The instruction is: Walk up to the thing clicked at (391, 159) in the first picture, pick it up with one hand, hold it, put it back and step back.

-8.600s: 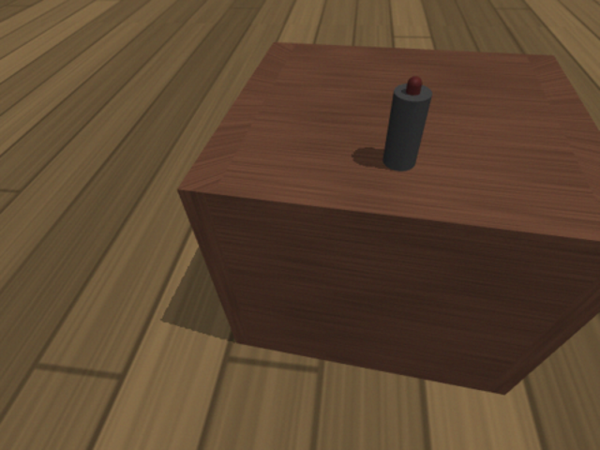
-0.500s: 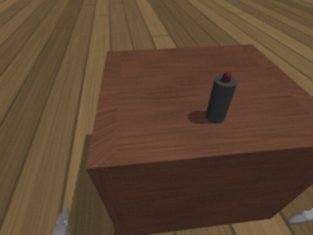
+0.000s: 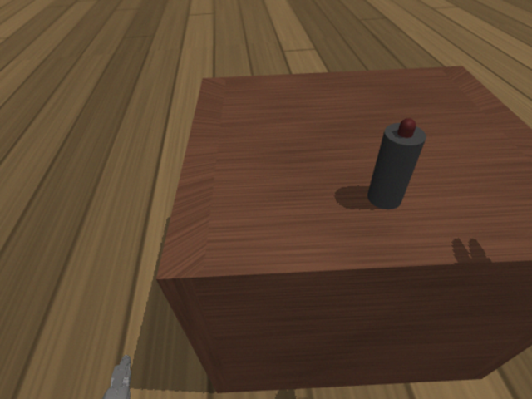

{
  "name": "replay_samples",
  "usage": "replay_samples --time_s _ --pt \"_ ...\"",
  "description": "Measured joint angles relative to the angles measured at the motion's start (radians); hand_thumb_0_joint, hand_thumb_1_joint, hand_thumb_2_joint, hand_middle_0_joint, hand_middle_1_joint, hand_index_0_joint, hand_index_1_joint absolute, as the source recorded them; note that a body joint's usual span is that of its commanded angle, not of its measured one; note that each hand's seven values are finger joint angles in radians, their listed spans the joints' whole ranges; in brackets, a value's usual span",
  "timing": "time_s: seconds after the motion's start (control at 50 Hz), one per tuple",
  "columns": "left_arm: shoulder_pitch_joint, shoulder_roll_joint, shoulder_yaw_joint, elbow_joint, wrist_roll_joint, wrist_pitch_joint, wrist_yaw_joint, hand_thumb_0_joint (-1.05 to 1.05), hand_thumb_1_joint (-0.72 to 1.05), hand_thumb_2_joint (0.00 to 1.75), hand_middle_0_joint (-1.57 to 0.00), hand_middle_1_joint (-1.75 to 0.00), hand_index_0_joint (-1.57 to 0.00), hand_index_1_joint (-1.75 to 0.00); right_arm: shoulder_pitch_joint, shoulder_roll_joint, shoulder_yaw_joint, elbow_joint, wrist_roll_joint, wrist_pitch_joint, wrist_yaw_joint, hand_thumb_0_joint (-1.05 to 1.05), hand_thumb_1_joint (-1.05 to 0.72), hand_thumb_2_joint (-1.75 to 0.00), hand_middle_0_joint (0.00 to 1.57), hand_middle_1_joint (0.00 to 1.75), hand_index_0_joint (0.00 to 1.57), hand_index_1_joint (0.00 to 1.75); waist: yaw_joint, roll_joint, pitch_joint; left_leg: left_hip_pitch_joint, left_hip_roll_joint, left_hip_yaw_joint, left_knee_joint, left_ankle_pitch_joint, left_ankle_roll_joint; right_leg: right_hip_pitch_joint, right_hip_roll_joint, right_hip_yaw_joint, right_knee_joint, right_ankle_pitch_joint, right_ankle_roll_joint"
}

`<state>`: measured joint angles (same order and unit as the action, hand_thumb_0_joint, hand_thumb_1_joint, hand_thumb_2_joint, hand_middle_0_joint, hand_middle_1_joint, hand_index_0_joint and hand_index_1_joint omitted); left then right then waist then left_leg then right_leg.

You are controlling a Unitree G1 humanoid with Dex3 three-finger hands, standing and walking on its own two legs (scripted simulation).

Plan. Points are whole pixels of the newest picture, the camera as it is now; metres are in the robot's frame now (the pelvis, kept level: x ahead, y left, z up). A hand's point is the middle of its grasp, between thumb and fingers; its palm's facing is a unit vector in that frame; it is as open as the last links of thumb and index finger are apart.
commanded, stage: go down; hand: right
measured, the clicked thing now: (395, 162) +0.54 -0.21 +0.07
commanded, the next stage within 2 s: none
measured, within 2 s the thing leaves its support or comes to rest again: neither
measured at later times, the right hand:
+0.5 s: hand out of the picture +0.36 -0.36 +0.15, palm faces +0.16 +0.99 +0.01, open 17.6 cm
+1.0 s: hand out of the picture +0.40 -0.38 +0.15, palm faces +0.18 +0.98 +0.02, open 17.6 cm
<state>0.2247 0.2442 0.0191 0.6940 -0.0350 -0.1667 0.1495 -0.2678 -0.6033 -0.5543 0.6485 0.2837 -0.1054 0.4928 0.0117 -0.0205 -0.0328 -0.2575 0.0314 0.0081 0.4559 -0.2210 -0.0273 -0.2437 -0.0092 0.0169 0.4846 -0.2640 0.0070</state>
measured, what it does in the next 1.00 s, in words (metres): stands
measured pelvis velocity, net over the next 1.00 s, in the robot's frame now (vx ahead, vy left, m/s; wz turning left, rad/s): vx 0.01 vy -0.01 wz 0.00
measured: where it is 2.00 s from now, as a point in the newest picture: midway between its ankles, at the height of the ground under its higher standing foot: outside the picture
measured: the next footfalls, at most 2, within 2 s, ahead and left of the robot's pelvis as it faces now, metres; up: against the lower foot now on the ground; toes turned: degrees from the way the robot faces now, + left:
none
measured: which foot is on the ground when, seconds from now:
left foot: down 0.00-1.00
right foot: down 0.00-1.00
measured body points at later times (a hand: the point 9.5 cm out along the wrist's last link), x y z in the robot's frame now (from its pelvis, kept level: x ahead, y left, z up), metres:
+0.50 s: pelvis +0.00 +0.00 -0.01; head +0.03 -0.01 +0.44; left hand +0.15 +0.26 -0.08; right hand +0.35 -0.41 +0.16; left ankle +0.01 +0.14 -0.74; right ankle -0.01 -0.12 -0.74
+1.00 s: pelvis +0.01 -0.01 -0.01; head +0.06 -0.03 +0.43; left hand +0.16 +0.26 -0.08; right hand +0.39 -0.43 +0.15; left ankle +0.01 +0.14 -0.74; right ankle -0.01 -0.12 -0.74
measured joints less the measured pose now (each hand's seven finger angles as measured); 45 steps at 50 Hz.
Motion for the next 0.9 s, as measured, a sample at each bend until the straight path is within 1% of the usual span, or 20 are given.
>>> replay_samples --time_s 0.1,0.2,0.26,0.32,0.4,0.44,0.58,0.72,0.8,0.9 --pt "0.014 0.013 -0.008 -0.031 0.001 -0.004 0.005 -0.01 -0.54 0.04 -0.06 -0.05 -0.06 -0.05 -0.025 0.003 -0.005 0.026 -0.001 0.005 0.021 -0.02 0.54 -0.04 0.05 0.05 0.05 0.06 -0.006 0.004 0.0 -0.01 -0.003 -0.004 0.004 0.0 -0.003 -0.014 -0.003 -0.004 0.018 -0.009 -0.003" --pt "0.008 0.007 -0.029 -0.036 0.003 -0.018 0.014 -0.01 -0.54 0.04 -0.06 -0.05 -0.06 -0.05 -0.058 -0.004 -0.013 0.047 -0.002 0.016 0.028 -0.02 0.53 -0.04 0.05 0.05 0.05 0.06 -0.007 0.015 -0.005 -0.019 -0.006 0.002 0.011 -0.003 -0.001 -0.03 -0.006 0.002 0.034 -0.015 -0.002" --pt "0.002 -0.001 -0.035 -0.037 0.007 -0.032 0.019 -0.01 -0.54 0.04 -0.06 -0.05 -0.06 -0.05 -0.1 -0.031 -0.022 0.095 0.002 0.028 0.042 -0.02 0.53 -0.04 0.05 0.05 0.05 0.06 0.0 0.019 -0.009 -0.03 -0.007 0.009 0.017 -0.004 0.0 -0.046 -0.006 0.009 0.044 -0.017 -0.001" --pt "0.0 -0.001 -0.05 -0.042 0.01 -0.046 0.028 -0.01 -0.54 0.04 -0.06 -0.05 -0.06 -0.05 -0.157 -0.068 -0.027 0.155 -0.005 0.04 0.053 -0.02 0.53 -0.04 0.05 0.05 0.05 0.06 0.007 0.023 -0.012 -0.048 -0.007 0.014 0.025 -0.006 0.0 -0.066 -0.007 0.015 0.054 -0.018 0.0" --pt "-0.003 0.0 -0.053 -0.033 0.02 -0.064 0.03 -0.01 -0.54 0.05 -0.06 -0.05 -0.06 -0.05 -0.228 -0.121 -0.023 0.236 -0.019 0.045 0.069 -0.02 0.54 -0.04 0.05 0.05 0.05 0.06 0.022 0.023 -0.017 -0.08 -0.008 0.015 0.039 -0.009 0.001 -0.1 -0.008 0.017 0.072 -0.022 0.0" --pt "-0.005 0.004 -0.052 -0.025 0.023 -0.067 0.03 -0.01 -0.54 0.05 -0.06 -0.05 -0.06 -0.05 -0.26 -0.144 -0.024 0.276 -0.024 0.042 0.076 -0.02 0.55 -0.04 0.05 0.05 0.05 0.06 0.029 0.02 -0.017 -0.098 -0.009 0.014 0.047 -0.01 0.0 -0.119 -0.008 0.016 0.082 -0.026 0.0" --pt "0.006 0.021 -0.068 -0.049 0.026 -0.065 0.033 -0.01 -0.54 0.05 -0.06 -0.05 -0.06 -0.05 -0.347 -0.208 -0.042 0.394 -0.043 0.019 0.094 -0.02 0.58 -0.04 0.04 0.05 0.05 0.06 0.055 0.021 -0.022 -0.155 -0.015 0.007 0.073 -0.018 -0.001 -0.176 -0.014 0.01 0.117 -0.041 -0.001" --pt "0.013 0.026 -0.08 -0.085 0.027 -0.059 0.032 -0.01 -0.55 0.06 -0.06 -0.05 -0.05 -0.05 -0.391 -0.252 -0.061 0.464 -0.067 0.002 0.093 -0.02 0.6 -0.04 0.04 0.05 0.05 0.06 0.074 0.025 -0.031 -0.189 -0.022 0.004 0.089 -0.028 -0.001 -0.214 -0.021 0.008 0.146 -0.06 -0.002" --pt "0.019 0.022 -0.076 -0.091 0.03 -0.06 0.028 -0.01 -0.55 0.06 -0.06 -0.05 -0.05 -0.06 -0.395 -0.259 -0.066 0.463 -0.076 0.001 0.091 -0.02 0.6 -0.04 0.05 0.05 0.05 0.06 0.073 0.025 -0.042 -0.198 -0.023 0.006 0.094 -0.035 -0.002 -0.227 -0.022 0.009 0.159 -0.071 -0.002" --pt "0.008 0.021 -0.074 -0.077 0.028 -0.053 0.023 -0.01 -0.56 0.07 -0.06 -0.05 -0.05 -0.06 -0.401 -0.265 -0.06 0.47 -0.079 0.001 0.093 -0.02 0.59 -0.04 0.05 0.05 0.05 0.05 0.072 0.021 -0.051 -0.208 -0.023 0.009 0.105 -0.045 -0.005 -0.242 -0.022 0.013 0.178 -0.084 -0.005"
